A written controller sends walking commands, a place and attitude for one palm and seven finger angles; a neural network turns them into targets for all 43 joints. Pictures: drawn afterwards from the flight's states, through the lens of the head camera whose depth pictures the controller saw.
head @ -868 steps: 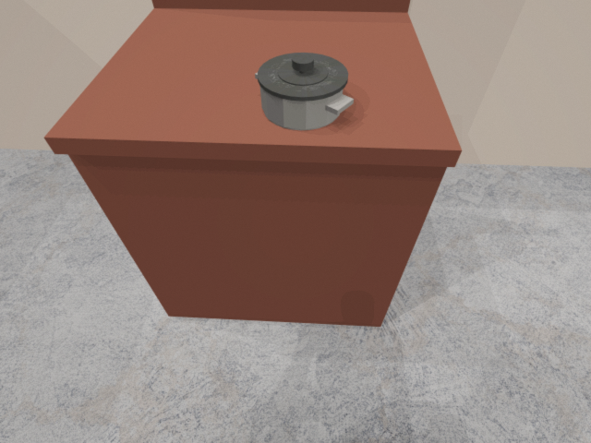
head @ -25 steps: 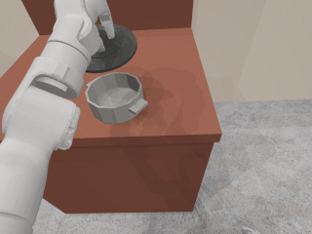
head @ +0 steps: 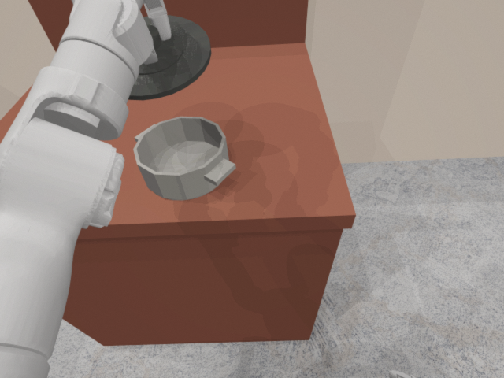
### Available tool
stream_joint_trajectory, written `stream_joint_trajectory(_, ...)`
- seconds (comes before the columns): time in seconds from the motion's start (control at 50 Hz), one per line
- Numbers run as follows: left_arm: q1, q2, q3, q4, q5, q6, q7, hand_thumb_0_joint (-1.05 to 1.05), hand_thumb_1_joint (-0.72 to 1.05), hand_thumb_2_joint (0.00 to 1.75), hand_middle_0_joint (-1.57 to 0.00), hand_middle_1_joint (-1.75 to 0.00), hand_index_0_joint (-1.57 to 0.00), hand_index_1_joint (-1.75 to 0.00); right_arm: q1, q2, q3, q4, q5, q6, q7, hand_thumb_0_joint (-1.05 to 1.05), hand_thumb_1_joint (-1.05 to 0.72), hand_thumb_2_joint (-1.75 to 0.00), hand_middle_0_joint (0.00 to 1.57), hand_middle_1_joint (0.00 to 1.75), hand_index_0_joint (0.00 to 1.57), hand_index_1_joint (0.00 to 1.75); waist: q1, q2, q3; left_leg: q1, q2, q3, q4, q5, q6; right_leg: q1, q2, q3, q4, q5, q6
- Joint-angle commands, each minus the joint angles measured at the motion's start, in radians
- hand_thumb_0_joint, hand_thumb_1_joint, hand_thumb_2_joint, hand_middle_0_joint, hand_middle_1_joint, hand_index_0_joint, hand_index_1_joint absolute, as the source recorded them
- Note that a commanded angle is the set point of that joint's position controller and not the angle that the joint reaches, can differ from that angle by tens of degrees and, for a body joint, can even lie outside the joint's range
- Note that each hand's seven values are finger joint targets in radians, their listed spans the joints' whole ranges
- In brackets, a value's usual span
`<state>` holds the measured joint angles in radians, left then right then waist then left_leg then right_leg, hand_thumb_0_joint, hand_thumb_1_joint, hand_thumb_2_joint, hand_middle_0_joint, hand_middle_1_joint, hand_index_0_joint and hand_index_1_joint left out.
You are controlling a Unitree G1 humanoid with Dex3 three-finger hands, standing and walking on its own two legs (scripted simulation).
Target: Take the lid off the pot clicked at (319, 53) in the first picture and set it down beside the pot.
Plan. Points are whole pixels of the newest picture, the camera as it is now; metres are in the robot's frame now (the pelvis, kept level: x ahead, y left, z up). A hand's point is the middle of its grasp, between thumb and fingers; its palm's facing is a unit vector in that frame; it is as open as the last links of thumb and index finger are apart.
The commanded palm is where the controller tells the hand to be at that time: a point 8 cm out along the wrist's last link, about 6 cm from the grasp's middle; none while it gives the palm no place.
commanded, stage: move the lid sideways beside the pot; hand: left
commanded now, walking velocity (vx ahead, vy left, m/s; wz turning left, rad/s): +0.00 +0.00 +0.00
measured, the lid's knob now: (145, 38) +0.51 +0.13 +0.30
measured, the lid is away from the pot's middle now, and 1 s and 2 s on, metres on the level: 0.02 0.12 0.22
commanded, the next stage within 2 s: none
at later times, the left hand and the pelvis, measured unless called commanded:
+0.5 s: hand (100, 45) +0.47 +0.18 +0.31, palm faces -0.16 -0.10 -0.98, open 7.1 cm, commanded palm +0.46 +0.18 +0.38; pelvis +0.00 +0.00 +0.00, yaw +0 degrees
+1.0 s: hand (57, 47) +0.46 +0.23 +0.32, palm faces -0.14 -0.10 -0.99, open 7.0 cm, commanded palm +0.45 +0.23 +0.38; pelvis -0.01 +0.01 +0.00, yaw +1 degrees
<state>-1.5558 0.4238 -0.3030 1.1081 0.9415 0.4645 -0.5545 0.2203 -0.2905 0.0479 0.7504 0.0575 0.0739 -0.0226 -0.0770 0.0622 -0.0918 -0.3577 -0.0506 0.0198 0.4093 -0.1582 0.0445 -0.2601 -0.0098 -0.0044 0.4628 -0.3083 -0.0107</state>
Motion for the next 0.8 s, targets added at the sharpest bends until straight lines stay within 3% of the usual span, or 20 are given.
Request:
stream_joint_trajectory(0.0, -0.613, 0.226, 0.040, -0.192, 0.042, -0.006, 0.053, 0.00, 0.78, 0.77, -0.98, -1.07, -0.92, -1.06, -0.057, -0.119, -0.040, -0.121, -0.002, -0.041, -0.011, 0.00, -0.90, -0.90, 0.20, 0.30, 0.20, 0.30, -0.009, -0.147, -0.391, 0.313, -0.017, -0.032, 0.035, 0.281, 0.042, -0.005, 0.035, 0.005, -0.047, 0.393, -0.022)
stream_joint_trajectory(0.02, -0.588, 0.221, 0.044, -0.188, 0.020, -0.011, 0.054, 0.00, 0.78, 0.77, -0.98, -1.07, -0.92, -1.06, -0.047, -0.128, -0.043, -0.117, -0.005, -0.041, -0.012, 0.00, -0.90, -0.90, 0.20, 0.30, 0.20, 0.30, -0.010, -0.114, -0.373, 0.313, -0.015, -0.033, 0.039, 0.302, 0.040, -0.010, 0.032, 0.002, -0.051, 0.408, -0.029)
stream_joint_trajectory(0.06, -0.615, 0.257, 0.055, -0.197, 0.042, -0.013, 0.052, 0.00, 0.78, 0.77, -0.98, -1.07, -0.92, -1.06, -0.061, -0.122, -0.041, -0.121, -0.004, -0.042, -0.012, 0.00, -0.90, -0.90, 0.20, 0.30, 0.20, 0.30, -0.008, -0.146, -0.390, 0.311, -0.016, -0.033, 0.039, 0.288, 0.044, -0.001, 0.034, 0.007, -0.046, 0.406, -0.025)
stream_joint_trajectory(0.14, -0.587, 0.306, 0.074, -0.300, 0.074, -0.072, 0.047, 0.00, 0.78, 0.77, -0.98, -1.07, -0.92, -1.06, -0.061, -0.121, -0.049, -0.144, -0.011, -0.034, -0.006, 0.00, -0.90, -0.90, 0.20, 0.30, 0.20, 0.30, 0.006, -0.114, -0.474, 0.346, -0.013, -0.033, 0.066, 0.386, 0.039, 0.029, 0.034, 0.016, -0.026, 0.444, -0.024)
stream_joint_trajectory(0.18, -0.521, 0.315, 0.075, -0.214, 0.076, -0.061, 0.036, 0.00, 0.78, 0.77, -0.98, -1.07, -0.92, -1.06, -0.056, -0.128, -0.047, -0.138, -0.005, -0.010, -0.009, 0.00, -0.90, -0.90, 0.20, 0.30, 0.20, 0.30, 0.000, -0.161, -0.377, 0.277, -0.016, -0.022, 0.054, 0.318, 0.040, 0.012, 0.034, 0.006, -0.034, 0.428, -0.023)
stream_joint_trajectory(0.22, -0.516, 0.282, 0.058, -0.250, 0.042, -0.068, 0.034, 0.00, 0.78, 0.77, -0.98, -1.07, -0.92, -1.06, -0.060, -0.133, -0.051, -0.146, -0.002, -0.003, -0.007, 0.00, -0.90, -0.90, 0.20, 0.30, 0.20, 0.30, 0.000, -0.096, -0.371, 0.298, -0.011, -0.024, 0.058, 0.355, 0.036, -0.002, 0.030, 0.001, -0.034, 0.435, -0.031)
stream_joint_trajectory(0.3, -0.562, 0.338, 0.075, -0.290, 0.067, -0.075, 0.028, 0.00, 0.78, 0.77, -0.98, -1.07, -0.92, -1.06, -0.070, -0.126, -0.050, -0.155, 0.001, 0.002, -0.008, 0.00, -0.90, -0.90, 0.20, 0.30, 0.20, 0.30, -0.001, -0.108, -0.413, 0.320, -0.012, -0.027, 0.062, 0.340, 0.041, 0.006, 0.034, 0.010, -0.033, 0.417, -0.026)
stream_joint_trajectory(0.32, -0.547, 0.310, 0.066, -0.313, 0.040, -0.086, 0.026, 0.00, 0.78, 0.77, -0.98, -1.07, -0.92, -1.06, -0.064, -0.131, -0.052, -0.157, 0.001, 0.000, -0.009, 0.00, -0.90, -0.90, 0.20, 0.30, 0.20, 0.30, -0.003, -0.084, -0.418, 0.335, -0.011, -0.029, 0.073, 0.404, 0.040, 0.005, 0.032, 0.001, -0.030, 0.452, -0.032)
stream_joint_trajectory(0.34, -0.590, 0.372, 0.101, -0.357, 0.063, -0.091, 0.028, 0.00, 0.78, 0.77, -0.98, -1.07, -0.92, -1.06, -0.070, -0.127, -0.052, -0.162, 0.000, -0.001, -0.004, 0.00, -0.90, -0.90, 0.20, 0.30, 0.20, 0.30, 0.007, -0.089, -0.476, 0.356, -0.009, -0.034, 0.073, 0.405, 0.038, 0.023, 0.034, 0.012, -0.024, 0.441, -0.024)
stream_joint_trajectory(0.4, -0.507, 0.331, 0.061, -0.234, 0.066, -0.076, 0.017, 0.00, 0.78, 0.77, -0.98, -1.07, -0.92, -1.06, -0.063, -0.128, -0.051, -0.149, 0.008, 0.014, -0.010, 0.00, -0.90, -0.90, 0.20, 0.30, 0.20, 0.30, -0.013, -0.137, -0.351, 0.293, -0.012, -0.026, 0.060, 0.295, 0.040, -0.027, 0.037, -0.001, -0.044, 0.382, -0.024)
stream_joint_trajectory(0.42, -0.509, 0.306, 0.050, -0.266, 0.037, -0.085, 0.017, 0.00, 0.78, 0.77, -0.98, -1.07, -0.92, -1.06, -0.063, -0.137, -0.052, -0.147, 0.010, 0.013, -0.010, 0.00, -0.90, -0.90, 0.20, 0.30, 0.20, 0.30, -0.015, -0.091, -0.351, 0.311, -0.011, -0.028, 0.061, 0.335, 0.037, -0.032, 0.033, -0.006, -0.045, 0.400, -0.033)
stream_joint_trajectory(0.44, -0.564, 0.356, 0.070, -0.327, 0.057, -0.093, 0.020, 0.00, 0.78, 0.77, -0.98, -1.07, -0.92, -1.06, -0.070, -0.131, -0.051, -0.157, 0.008, 0.011, -0.007, 0.00, -0.90, -0.90, 0.20, 0.30, 0.20, 0.30, -0.007, -0.089, -0.419, 0.332, -0.012, -0.032, 0.063, 0.332, 0.037, -0.007, 0.036, 0.007, -0.039, 0.395, -0.025)
stream_joint_trajectory(0.52, -0.524, 0.312, 0.042, -0.304, 0.037, -0.105, 0.018, 0.00, 0.78, 0.77, -0.98, -1.07, -0.92, -1.06, -0.056, -0.134, -0.054, -0.146, 0.012, 0.007, -0.011, 0.00, -0.90, -0.90, 0.20, 0.30, 0.20, 0.30, -0.023, -0.048, -0.385, 0.361, -0.008, -0.042, 0.073, 0.370, 0.036, -0.052, 0.039, -0.009, -0.047, 0.384, -0.034)
stream_joint_trajectory(0.54, -0.572, 0.391, 0.090, -0.333, 0.062, -0.110, 0.022, 0.00, 0.78, 0.77, -0.98, -1.07, -0.92, -1.06, -0.059, -0.134, -0.053, -0.148, 0.009, 0.007, -0.008, 0.00, -0.90, -0.90, 0.20, 0.30, 0.20, 0.30, -0.012, -0.060, -0.435, 0.359, -0.009, -0.045, 0.069, 0.343, 0.033, -0.029, 0.042, 0.000, -0.042, 0.370, -0.027)
stream_joint_trajectory(0.62, -0.543, 0.324, 0.044, -0.349, 0.032, -0.124, 0.019, 0.00, 0.78, 0.77, -0.98, -1.07, -0.92, -1.06, -0.059, -0.133, -0.056, -0.149, 0.015, 0.002, -0.007, 0.00, -0.90, -0.90, 0.20, 0.30, 0.20, 0.30, -0.017, 0.002, -0.418, 0.399, -0.001, -0.056, 0.079, 0.411, 0.026, -0.071, 0.040, -0.014, -0.040, 0.360, -0.038)
stream_joint_trajectory(0.64, -0.560, 0.389, 0.091, -0.347, 0.060, -0.125, 0.022, 0.00, 0.78, 0.77, -0.98, -1.07, -0.92, -1.06, -0.054, -0.132, -0.056, -0.150, 0.011, 0.002, -0.005, 0.00, -0.90, -0.90, 0.20, 0.30, 0.20, 0.30, -0.008, -0.028, -0.447, 0.389, -0.006, -0.057, 0.079, 0.384, 0.027, -0.054, 0.047, -0.006, -0.040, 0.349, -0.030)
stream_joint_trajectory(0.7, -0.534, 0.396, 0.085, -0.291, 0.068, -0.118, 0.017, 0.00, 0.78, 0.77, -0.98, -1.07, -0.92, -1.06, -0.055, -0.134, -0.053, -0.148, 0.015, 0.017, -0.009, 0.00, -0.90, -0.90, 0.20, 0.30, 0.20, 0.30, -0.012, -0.078, -0.395, 0.332, -0.007, -0.049, 0.065, 0.314, 0.030, -0.050, 0.043, -0.011, -0.043, 0.333, -0.031)
stream_joint_trajectory(0.72, -0.519, 0.366, 0.067, -0.322, 0.043, -0.126, 0.017, 0.00, 0.78, 0.77, -0.98, -1.07, -0.92, -1.06, -0.062, -0.139, -0.054, -0.154, 0.015, 0.013, -0.010, 0.00, -0.90, -0.90, 0.20, 0.30, 0.20, 0.30, -0.011, -0.036, -0.401, 0.357, -0.005, -0.049, 0.074, 0.371, 0.029, -0.054, 0.039, -0.014, -0.040, 0.355, -0.037)
stream_joint_trajectory(0.74, -0.559, 0.435, 0.115, -0.357, 0.066, -0.130, 0.023, 0.00, 0.78, 0.77, -0.98, -1.07, -0.92, -1.06, -0.061, -0.136, -0.054, -0.157, 0.013, 0.013, -0.006, 0.00, -0.90, -0.90, 0.20, 0.30, 0.20, 0.30, 0.001, -0.035, -0.457, 0.371, -0.004, -0.054, 0.074, 0.367, 0.026, -0.036, 0.042, -0.005, -0.036, 0.345, -0.030)
stream_joint_trajectory(0.78, -0.533, 0.400, 0.088, -0.327, 0.070, -0.130, 0.019, 0.00, 0.78, 0.77, -0.98, -1.07, -0.92, -1.06, -0.054, -0.132, -0.055, -0.158, 0.013, 0.015, -0.006, 0.00, -0.90, -0.90, 0.20, 0.30, 0.20, 0.30, -0.004, -0.039, -0.427, 0.369, -0.002, -0.057, 0.076, 0.373, 0.029, -0.061, 0.045, -0.013, -0.036, 0.331, -0.033)
